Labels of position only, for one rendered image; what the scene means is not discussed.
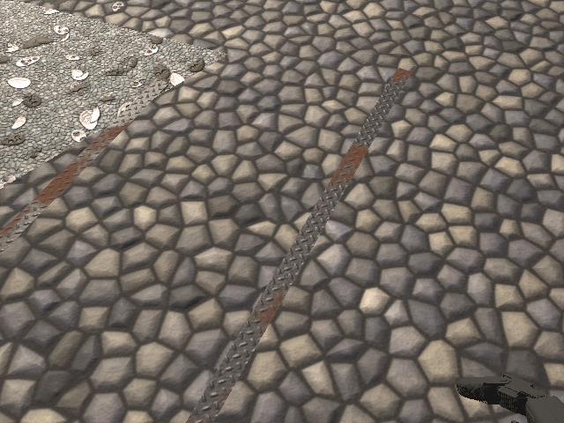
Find right robot hand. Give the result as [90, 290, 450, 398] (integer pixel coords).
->
[456, 374, 564, 423]

